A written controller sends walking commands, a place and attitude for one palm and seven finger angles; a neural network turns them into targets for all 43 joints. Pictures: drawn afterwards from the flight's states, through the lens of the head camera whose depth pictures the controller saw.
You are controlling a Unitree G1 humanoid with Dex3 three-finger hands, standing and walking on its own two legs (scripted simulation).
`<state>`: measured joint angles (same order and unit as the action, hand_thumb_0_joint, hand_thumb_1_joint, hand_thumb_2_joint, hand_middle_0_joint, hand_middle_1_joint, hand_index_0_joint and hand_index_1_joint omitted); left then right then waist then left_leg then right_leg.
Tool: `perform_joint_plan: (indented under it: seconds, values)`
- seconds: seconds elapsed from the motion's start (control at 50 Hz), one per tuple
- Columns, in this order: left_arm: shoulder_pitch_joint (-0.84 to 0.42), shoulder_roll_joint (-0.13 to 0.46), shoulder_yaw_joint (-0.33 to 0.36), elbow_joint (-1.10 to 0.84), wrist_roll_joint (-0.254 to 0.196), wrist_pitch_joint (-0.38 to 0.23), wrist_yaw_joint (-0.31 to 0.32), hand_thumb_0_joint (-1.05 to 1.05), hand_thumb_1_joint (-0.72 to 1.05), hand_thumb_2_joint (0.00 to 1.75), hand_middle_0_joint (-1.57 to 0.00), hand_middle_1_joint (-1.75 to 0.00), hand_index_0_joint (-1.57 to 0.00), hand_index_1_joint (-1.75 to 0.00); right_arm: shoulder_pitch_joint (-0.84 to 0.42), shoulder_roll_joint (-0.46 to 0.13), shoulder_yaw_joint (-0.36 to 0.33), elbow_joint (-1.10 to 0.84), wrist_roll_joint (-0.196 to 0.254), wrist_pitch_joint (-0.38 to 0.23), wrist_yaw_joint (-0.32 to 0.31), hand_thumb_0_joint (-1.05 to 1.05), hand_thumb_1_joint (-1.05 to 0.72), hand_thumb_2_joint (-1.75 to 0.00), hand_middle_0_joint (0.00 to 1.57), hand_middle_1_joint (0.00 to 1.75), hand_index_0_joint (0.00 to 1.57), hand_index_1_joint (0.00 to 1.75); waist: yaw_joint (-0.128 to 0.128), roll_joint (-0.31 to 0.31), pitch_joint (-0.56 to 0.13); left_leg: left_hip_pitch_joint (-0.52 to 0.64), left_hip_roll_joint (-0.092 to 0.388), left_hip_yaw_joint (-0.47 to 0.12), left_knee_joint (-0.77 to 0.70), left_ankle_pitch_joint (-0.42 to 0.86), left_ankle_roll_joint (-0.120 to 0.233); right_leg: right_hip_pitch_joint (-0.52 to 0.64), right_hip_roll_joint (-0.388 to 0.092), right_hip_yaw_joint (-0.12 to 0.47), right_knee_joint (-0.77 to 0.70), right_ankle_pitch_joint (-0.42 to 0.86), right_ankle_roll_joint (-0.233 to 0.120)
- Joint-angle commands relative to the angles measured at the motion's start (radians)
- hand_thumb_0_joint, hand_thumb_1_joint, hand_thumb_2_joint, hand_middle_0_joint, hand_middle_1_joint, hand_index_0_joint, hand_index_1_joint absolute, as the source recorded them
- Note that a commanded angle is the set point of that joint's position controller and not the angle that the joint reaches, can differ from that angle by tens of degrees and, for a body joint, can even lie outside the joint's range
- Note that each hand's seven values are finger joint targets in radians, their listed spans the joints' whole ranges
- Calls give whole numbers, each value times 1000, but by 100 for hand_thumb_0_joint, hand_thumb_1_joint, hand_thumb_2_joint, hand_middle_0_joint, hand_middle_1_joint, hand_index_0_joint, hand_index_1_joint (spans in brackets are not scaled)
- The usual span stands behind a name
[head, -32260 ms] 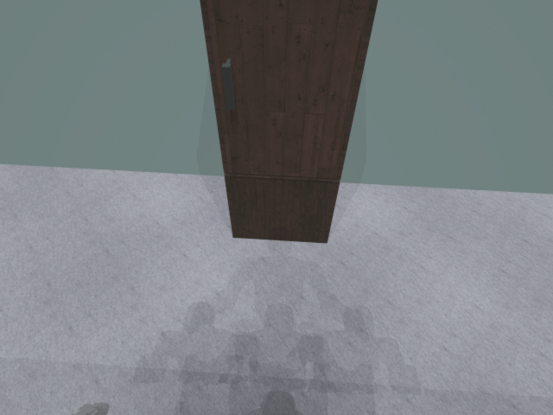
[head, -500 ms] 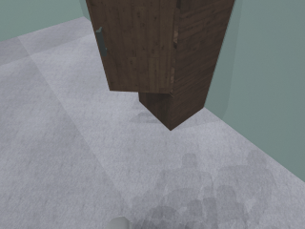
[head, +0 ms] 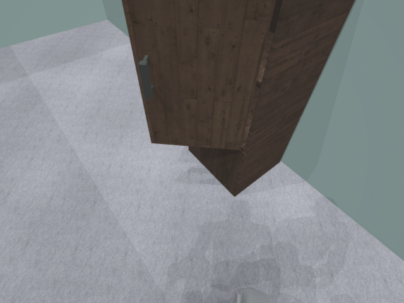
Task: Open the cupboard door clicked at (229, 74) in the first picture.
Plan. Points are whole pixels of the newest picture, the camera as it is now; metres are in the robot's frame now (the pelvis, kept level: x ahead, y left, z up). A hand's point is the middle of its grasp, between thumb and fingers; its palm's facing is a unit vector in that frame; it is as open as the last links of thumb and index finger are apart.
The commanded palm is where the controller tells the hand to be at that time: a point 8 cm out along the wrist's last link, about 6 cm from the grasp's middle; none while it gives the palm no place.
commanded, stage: take the last steps up to it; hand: left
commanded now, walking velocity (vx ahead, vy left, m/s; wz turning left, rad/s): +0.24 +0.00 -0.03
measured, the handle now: (147, 77) +0.73 +0.24 +0.01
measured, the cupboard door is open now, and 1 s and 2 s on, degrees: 46 46 46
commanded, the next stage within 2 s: come to a stop and stand still in 0.22 s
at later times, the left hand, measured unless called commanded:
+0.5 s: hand (142, 273) +0.20 +0.16 -0.17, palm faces +0.04 -0.98 -0.21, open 7.1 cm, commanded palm none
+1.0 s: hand (133, 284) +0.18 +0.18 -0.18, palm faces +0.00 -0.97 -0.25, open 7.4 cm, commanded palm none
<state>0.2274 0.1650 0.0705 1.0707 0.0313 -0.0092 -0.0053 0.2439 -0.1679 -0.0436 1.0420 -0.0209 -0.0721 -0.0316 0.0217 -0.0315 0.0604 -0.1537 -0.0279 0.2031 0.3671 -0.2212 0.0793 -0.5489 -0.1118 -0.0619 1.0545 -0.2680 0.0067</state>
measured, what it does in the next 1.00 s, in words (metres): walks ahead: right foot, then left foot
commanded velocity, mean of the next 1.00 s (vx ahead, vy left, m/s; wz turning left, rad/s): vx -0.03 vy -0.01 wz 0.00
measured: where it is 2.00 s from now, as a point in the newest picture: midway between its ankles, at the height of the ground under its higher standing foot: outside the picture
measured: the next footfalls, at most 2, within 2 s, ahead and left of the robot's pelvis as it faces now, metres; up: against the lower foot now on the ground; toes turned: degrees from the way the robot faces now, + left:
right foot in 0.24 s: +0.18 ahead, -0.13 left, +0.00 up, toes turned -8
left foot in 0.56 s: +0.22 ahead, +0.07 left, +0.00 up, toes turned +1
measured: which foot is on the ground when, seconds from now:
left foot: down 0.00-0.24, up 0.26-0.54, down 0.56-1.00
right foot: up 0.00-0.22, down 0.24-0.58, up 0.60-0.86, down 0.88-1.00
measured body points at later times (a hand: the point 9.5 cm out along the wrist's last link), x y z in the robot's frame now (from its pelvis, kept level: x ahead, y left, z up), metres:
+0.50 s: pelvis +0.15 -0.02 +0.00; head +0.18 -0.02 +0.45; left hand +0.20 +0.21 -0.16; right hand +0.15 -0.25 -0.16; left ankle +0.18 +0.10 -0.72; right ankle +0.14 -0.12 -0.74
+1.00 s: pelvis +0.13 -0.02 -0.02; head +0.15 -0.02 +0.43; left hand +0.18 +0.23 -0.16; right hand +0.21 -0.28 -0.16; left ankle +0.18 +0.08 -0.73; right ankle +0.11 -0.13 -0.74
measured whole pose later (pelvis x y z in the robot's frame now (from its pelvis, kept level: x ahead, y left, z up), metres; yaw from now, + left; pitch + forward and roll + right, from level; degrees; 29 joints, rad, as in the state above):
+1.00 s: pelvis +0.13 -0.02 -0.02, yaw -1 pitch +0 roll -2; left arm 0.29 0.20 0.03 0.91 0.04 0.02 0.03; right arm 0.20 -0.22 -0.06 0.90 -0.02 0.05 -0.02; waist 0.00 0.04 0.04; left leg -0.44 0.02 0.02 0.79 -0.37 0.02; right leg -0.25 0.01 -0.07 0.63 -0.38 -0.01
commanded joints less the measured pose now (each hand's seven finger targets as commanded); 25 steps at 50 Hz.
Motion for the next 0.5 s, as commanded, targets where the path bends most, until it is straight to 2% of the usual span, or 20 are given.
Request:
perform_joint_plan:
  seconds: [0.0,0.02,0.06,0.12,0.14,0.16,0.18,0.2,0.22,0.24,0.26,0.28,0.3,0.34,0.36,0.42,0.46,0.48]
  values:
    - [-23,16,-7,-73,-5,-6,-9,0,90,90,-20,-30,-20,-30,137,-93,-9,9,-6,-4,4,0,-90,-90,20,30,20,30,-20,96,1,65,306,-186,-188,299,96,-28,-22,14,-143,64,0]
    - [-52,20,-10,-84,-6,-10,-9,0,90,90,-20,-30,-20,-30,150,-99,-8,18,-8,-2,4,0,-90,-90,20,30,20,30,-25,106,14,67,310,-189,-177,319,98,-15,-20,7,-195,56,-4]
    - [-97,25,-14,-104,-8,-8,-10,0,90,90,-20,-30,-20,-30,168,-104,-7,31,-12,2,5,0,-90,-90,20,30,20,30,-33,84,25,60,313,-183,-159,338,97,33,-7,-5,-279,51,-11]
    - [-114,37,-18,-118,-7,-13,-8,0,90,90,-20,-30,-20,-30,181,-112,-9,52,-15,12,7,0,-90,-90,20,30,20,30,-34,99,29,63,303,-176,-98,334,79,121,28,-39,-384,15,-23]
    - [-102,40,-17,-114,-6,-14,-8,0,90,90,-20,-30,-20,-30,182,-111,-6,59,-14,16,6,0,-90,-90,20,30,20,30,-25,86,25,38,291,-165,-64,331,66,187,45,-53,-425,36,-28]
    - [-44,50,-14,-97,-6,-18,-7,0,90,90,-20,-30,-20,-30,178,-110,-4,64,-12,19,6,0,-90,-90,20,30,20,30,2,74,-4,22,261,-142,6,331,42,288,66,-72,-493,74,-33]
    - [50,84,-5,-67,-6,-27,-3,0,90,90,-20,-30,-20,-30,171,-101,-1,65,-3,18,8,0,-90,-90,20,30,20,30,44,31,-52,-43,213,-110,134,315,7,461,55,-43,-554,137,-48]
    - [177,158,13,-30,-4,-40,6,0,90,90,-20,-30,-20,-30,171,-74,2,51,8,14,14,0,-90,-90,20,30,20,30,85,-95,-139,-227,126,-48,341,151,-40,694,-113,169,-571,265,-119]
    - [266,239,28,-7,-15,-40,13,0,90,90,-20,-30,-20,-30,182,-59,1,28,12,18,18,0,-90,-90,20,30,20,30,91,-254,-156,-392,17,-20,624,-366,-80,790,-333,431,-704,402,-241]
    - [232,222,25,-9,-22,-47,21,0,90,90,-20,-30,-20,-30,133,-77,-4,29,12,30,15,0,-90,-90,20,30,20,30,92,-228,-152,-404,60,-154,763,-399,-76,679,-347,461,-751,385,-269]
    - [153,186,16,-33,-21,-44,26,0,90,90,-20,-30,-20,-30,89,-61,-9,18,11,33,15,0,-90,-90,20,30,20,30,66,-176,-74,-441,87,-191,812,-331,-76,589,-320,410,-774,333,-259]
    - [91,151,9,-50,-22,-45,29,0,90,90,-20,-30,-20,-30,76,-47,-8,21,8,39,17,0,-90,-90,20,30,20,30,33,-99,-37,-436,117,-208,798,-256,-83,514,-286,318,-787,297,-236]
    - [60,117,1,-59,-21,-49,31,0,90,90,-20,-30,-20,-30,84,-27,-4,27,4,46,19,0,-90,-90,20,30,20,30,8,-43,-34,-388,130,-203,744,-206,-94,446,-247,223,-798,345,-208]
    - [7,84,-13,-64,-15,-56,35,0,90,90,-20,-30,-20,-30,145,17,8,55,7,61,18,0,-90,-90,20,30,20,30,-40,-55,-51,-264,126,-179,574,-167,-115,359,-190,79,-782,533,-171]
    - [6,71,-14,-63,-13,-55,35,0,90,90,-20,-30,-20,-30,153,35,13,63,9,69,16,0,-90,-90,20,30,20,30,-43,-53,-56,-225,108,-158,498,-155,-125,349,-164,47,-764,621,-163]
    - [10,102,-8,-53,-11,-39,43,0,90,90,-20,-30,-20,-30,123,30,12,48,12,82,14,0,-90,-90,20,30,20,30,-27,-80,-88,-171,64,-133,332,-114,-136,388,-141,52,-692,699,-165]
    - [1,133,-2,-49,-16,-23,48,0,90,90,-20,-30,-20,-30,115,-1,4,38,13,90,12,0,-90,-90,20,30,20,30,-36,-94,-85,-121,55,-132,217,-28,-133,380,-133,41,-645,641,-141]
    - [-4,134,-1,-47,-19,-15,49,0,90,90,-20,-30,-20,-30,119,-20,-2,38,12,90,11,0,-90,-90,20,30,20,30,-45,-108,-82,-64,62,-136,139,53,-129,343,-129,42,-617,550,-120]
